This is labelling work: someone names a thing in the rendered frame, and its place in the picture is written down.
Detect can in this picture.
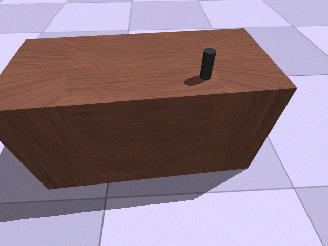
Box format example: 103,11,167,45
200,48,216,80

